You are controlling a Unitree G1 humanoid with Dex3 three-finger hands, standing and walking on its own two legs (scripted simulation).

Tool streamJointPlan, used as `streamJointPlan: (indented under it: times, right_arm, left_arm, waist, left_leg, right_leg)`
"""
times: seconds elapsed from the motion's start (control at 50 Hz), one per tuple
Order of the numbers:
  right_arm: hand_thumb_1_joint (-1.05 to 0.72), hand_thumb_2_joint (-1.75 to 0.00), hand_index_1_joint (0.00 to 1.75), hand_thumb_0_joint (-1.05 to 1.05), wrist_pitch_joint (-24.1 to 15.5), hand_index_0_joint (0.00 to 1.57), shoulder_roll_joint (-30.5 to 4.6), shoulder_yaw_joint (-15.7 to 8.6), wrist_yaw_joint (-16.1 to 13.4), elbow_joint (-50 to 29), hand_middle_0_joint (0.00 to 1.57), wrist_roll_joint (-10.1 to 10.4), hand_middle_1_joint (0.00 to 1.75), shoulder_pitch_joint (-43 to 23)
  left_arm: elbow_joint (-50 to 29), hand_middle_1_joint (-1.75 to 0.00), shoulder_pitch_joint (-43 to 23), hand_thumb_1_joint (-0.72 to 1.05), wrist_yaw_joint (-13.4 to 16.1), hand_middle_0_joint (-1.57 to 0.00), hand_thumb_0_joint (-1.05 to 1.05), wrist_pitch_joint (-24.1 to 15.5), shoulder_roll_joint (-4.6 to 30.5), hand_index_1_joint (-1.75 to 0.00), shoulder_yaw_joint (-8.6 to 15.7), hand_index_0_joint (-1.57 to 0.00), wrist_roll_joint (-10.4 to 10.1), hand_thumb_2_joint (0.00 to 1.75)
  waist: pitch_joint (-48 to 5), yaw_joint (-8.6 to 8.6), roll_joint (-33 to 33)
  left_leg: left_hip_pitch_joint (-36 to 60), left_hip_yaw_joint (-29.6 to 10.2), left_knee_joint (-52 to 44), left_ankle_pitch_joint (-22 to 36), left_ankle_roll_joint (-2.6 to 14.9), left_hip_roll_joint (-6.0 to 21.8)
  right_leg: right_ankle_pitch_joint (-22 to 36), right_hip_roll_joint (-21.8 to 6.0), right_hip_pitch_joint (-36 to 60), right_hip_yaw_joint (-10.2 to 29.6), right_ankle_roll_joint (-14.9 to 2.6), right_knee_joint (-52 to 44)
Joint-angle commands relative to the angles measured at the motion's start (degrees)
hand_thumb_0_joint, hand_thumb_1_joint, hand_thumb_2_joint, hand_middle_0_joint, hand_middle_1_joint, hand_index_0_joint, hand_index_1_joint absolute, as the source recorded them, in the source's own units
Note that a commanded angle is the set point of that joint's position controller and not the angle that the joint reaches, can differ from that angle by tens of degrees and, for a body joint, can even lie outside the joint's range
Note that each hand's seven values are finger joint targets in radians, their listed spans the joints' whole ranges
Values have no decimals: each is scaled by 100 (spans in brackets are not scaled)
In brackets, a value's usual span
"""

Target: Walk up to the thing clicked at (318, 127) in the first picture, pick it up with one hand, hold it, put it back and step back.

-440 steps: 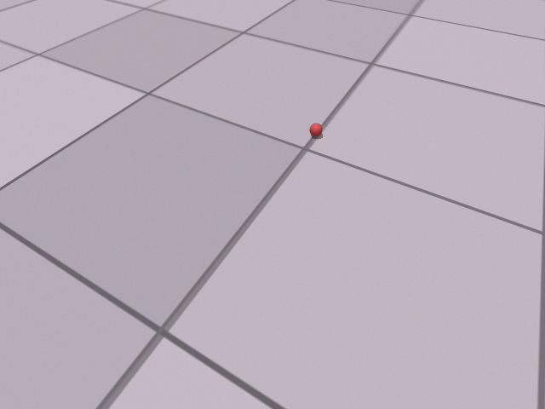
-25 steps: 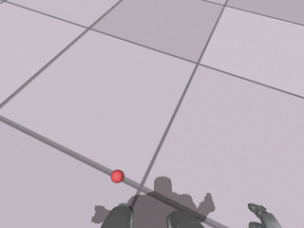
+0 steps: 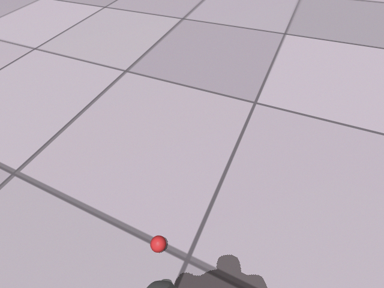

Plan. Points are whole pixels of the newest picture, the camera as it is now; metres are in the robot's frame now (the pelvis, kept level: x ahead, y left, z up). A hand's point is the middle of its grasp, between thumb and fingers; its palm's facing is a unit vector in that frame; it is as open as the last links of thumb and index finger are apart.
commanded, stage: walk up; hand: left
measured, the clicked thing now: (158, 243) +0.42 +0.22 -0.72
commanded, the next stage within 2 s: stand in 1.92 s
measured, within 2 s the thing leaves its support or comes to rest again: neither
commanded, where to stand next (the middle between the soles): +0.04 +0.01 m, yaw -1 degrees
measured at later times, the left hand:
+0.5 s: hand out of the picture +0.04 +0.28 -0.17, palm faces -0.10 -0.92 -0.38, open 7.4 cm
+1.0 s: hand out of the picture -0.02 +0.26 -0.14, palm faces -0.02 -0.92 -0.39, open 7.4 cm
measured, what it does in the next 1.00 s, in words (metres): walks backwards: left foot, then right foot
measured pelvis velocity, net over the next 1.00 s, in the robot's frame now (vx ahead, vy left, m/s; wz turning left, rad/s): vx -0.11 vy -0.01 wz -0.01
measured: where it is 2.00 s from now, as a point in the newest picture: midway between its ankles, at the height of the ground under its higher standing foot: outside the picture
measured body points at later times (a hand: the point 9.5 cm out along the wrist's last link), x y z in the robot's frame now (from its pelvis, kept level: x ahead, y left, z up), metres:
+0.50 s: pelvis -0.06 +0.01 -0.03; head +0.00 +0.00 +0.41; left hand +0.04 +0.32 -0.14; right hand +0.10 -0.31 -0.12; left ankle +0.09 +0.14 -0.73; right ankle -0.08 -0.10 -0.73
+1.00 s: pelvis -0.11 -0.01 +0.00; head -0.10 -0.01 +0.44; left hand -0.02 +0.31 -0.12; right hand -0.07 -0.31 -0.13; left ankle -0.10 +0.13 -0.73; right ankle -0.08 -0.13 -0.73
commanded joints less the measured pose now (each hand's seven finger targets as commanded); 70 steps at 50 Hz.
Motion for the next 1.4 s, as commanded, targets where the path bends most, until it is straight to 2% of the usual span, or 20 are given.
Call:
streamJointPlan:
  times: [0.0,0.04,0.06,0.08,0.18,0.32,0.42,0.46,0.48,0.5,0.54,0.66,0.72,0.78,0.94,0.98,1.02,1.14,1.18,1.38]
  right_arm:
    - [-90,-90,30,0,-394,20,-723,-262,24,-909,20,104,30,-589]
    - [-90,-90,30,0,-426,20,-938,-373,-178,-561,20,110,30,356]
    - [-90,-90,30,0,-353,20,-1355,-420,-349,-734,20,108,30,301]
    - [-90,-90,30,0,-304,20,-1620,-391,-425,-830,20,260,30,402]
    - [-90,-90,30,0,-145,20,-1192,-281,-631,-1188,20,275,30,-723]
    - [-90,-90,30,0,-113,20,-1260,-304,-569,-1501,20,114,30,-942]
    - [-90,-90,30,0,-18,20,-1396,-364,-548,-1738,20,73,30,-1286]
    - [-90,-90,30,0,35,20,-792,-180,-536,-1716,20,138,30,-901]
    - [-90,-90,30,0,-23,20,-709,-191,-606,-1798,20,193,30,-1235]
    - [-90,-90,30,0,-24,20,-1080,-309,-703,-1704,20,136,30,-1454]
    - [-90,-90,30,0,-75,20,-848,-263,-606,-1342,20,282,30,-856]
    - [-90,-90,30,0,-282,20,-787,-113,-487,-1086,20,140,30,-673]
    - [-90,-90,30,0,-407,20,-680,-111,-471,-719,20,88,30,-169]
    - [-90,-90,30,0,-538,20,-1796,-307,-472,-706,20,-17,30,-80]
    - [-90,-90,30,0,-393,20,-928,29,-362,-593,20,98,30,-556]
    - [-90,-90,30,0,-320,20,-656,93,-351,-522,20,124,30,-493]
    - [-90,-90,30,0,-295,20,-821,24,-373,-300,20,118,30,-326]
    - [-90,-90,30,0,-410,20,-782,-1,-329,-8,20,48,30,-308]
    - [-90,-90,30,0,-427,20,-1000,5,-305,-46,20,70,30,-744]
    - [-90,-90,30,0,-405,20,-839,108,-368,356,20,165,30,-1028]
  left_arm:
    - [-487,-30,-76,90,58,-20,0,-34,1515,-30,279,-20,-59,90]
    - [-643,-30,-374,90,117,-20,0,43,1189,-30,86,-20,-159,90]
    - [-812,-30,-603,90,212,-20,0,172,769,-30,-91,-20,-376,90]
    - [-809,-30,-541,90,339,-20,0,313,874,-30,3,-20,-432,90]
    - [-426,-30,36,90,324,-20,0,643,1160,-30,54,-20,-326,90]
    - [-619,-30,-250,90,176,-20,0,706,1101,-30,164,-20,-149,90]
    - [-542,-30,348,90,12,-20,0,697,1051,-30,337,-20,-39,90]
    - [-663,-30,185,90,19,-20,0,568,1446,-30,481,-20,157,90]
    - [-1016,-30,-503,90,39,-20,0,563,2182,-30,626,-20,200,90]
    - [-1162,-30,-835,90,81,-20,0,521,2292,-30,610,-20,177,90]
    - [-1116,-30,-1396,90,166,-20,0,430,1457,-30,370,-20,124,90]
    - [-906,-30,-748,90,160,-20,0,324,1357,-30,392,-20,168,90]
    - [-876,-30,-1019,90,75,-20,0,400,1337,-30,250,-20,34,90]
    - [-801,-30,-1259,90,122,-20,0,403,1227,-30,215,-20,-23,90]
    - [-113,-30,-827,90,64,-20,0,121,1044,-30,177,-20,-5,90]
    - [-35,-30,-857,90,102,-20,0,32,1495,-30,211,-20,31,90]
    - [-105,-30,-1293,90,94,-20,0,20,1592,-30,199,-20,15,90]
    - [94,-30,-1656,90,64,-20,0,81,1092,-30,-57,-20,-53,90]
    - [213,-30,-1663,90,44,-20,0,81,991,-30,-86,-20,-105,90]
    - [735,-30,-1720,90,141,-20,0,-3,1089,-30,-167,-20,-174,90]
  waist:
    - [-173,-14,-1258]
    - [-679,-573,-222]
    - [-463,-740,792]
    - [-860,-671,1046]
    - [-577,-85,251]
    - [-811,-223,779]
    - [-1229,148,926]
    - [-739,110,-770]
    - [-451,266,-1838]
    - [-226,289,-1472]
    - [-230,-232,-740]
    - [-772,312,-1209]
    - [-488,-128,-1076]
    - [-220,-412,513]
    - [-334,-1,423]
    - [-317,-15,-662]
    - [-19,-178,-670]
    - [-321,-361,-685]
    - [-183,-181,-310]
    - [-963,-161,-116]
  left_leg:
    - [617,679,-1475,699,136,-157]
    - [2586,544,-2034,1586,299,-226]
    - [2596,-988,-1911,5018,671,1126]
    - [2167,-2135,-2100,7035,1717,2339]
    - [907,-698,-1980,4601,1369,1627]
    - [570,-825,-1967,2919,1597,1854]
    - [232,-893,-1666,1249,1056,1661]
    - [-1258,-117,-85,-170,398,650]
    - [-1428,24,1247,-1371,50,-528]
    - [-940,-800,2150,-1422,34,-334]
    - [-846,-710,2640,-684,37,-600]
    - [-598,65,10,-773,-5,-139]
    - [1237,325,-2158,138,143,-254]
    - [1177,-3610,-3119,-1101,1557,2135]
    - [-145,-792,-2110,-121,570,706]
    - [-604,-236,-911,-659,243,16]
    - [-64,-190,-221,-665,170,61]
    - [1607,-566,-2114,430,326,364]
    - [792,-1225,-2721,-748,479,780]
    - [1530,-433,-2355,2394,328,631]
  right_leg:
    - [2895,-906,-85,599,-962,-573]
    - [3160,-435,-1283,40,-591,1233]
    - [2310,341,-2220,91,-68,2563]
    - [-1488,831,-1962,419,-51,3412]
    - [-651,502,-1879,946,-126,4303]
    - [-352,372,-1626,474,-25,3089]
    - [65,243,-608,100,-283,675]
    - [-484,-541,-323,1779,-693,-688]
    - [341,-2035,-1440,3598,-1697,-1343]
    - [816,-2363,-2282,3926,-2043,-1492]
    - [2804,-1305,-1761,1906,-1551,-422]
    - [669,-1084,200,1650,-1270,-374]
    - [242,-909,-1127,1230,-949,-65]
    - [-1210,50,-2699,492,-151,1806]
    - [628,329,103,109,-265,-598]
    - [-1004,-953,-136,2302,-799,-1448]
    - [-1576,-1598,-994,2845,-1284,-1859]
    - [-225,-575,-1917,1045,-468,-1174]
    - [-243,-119,-1341,675,-257,-956]
    - [2495,-412,-46,528,-287,-965]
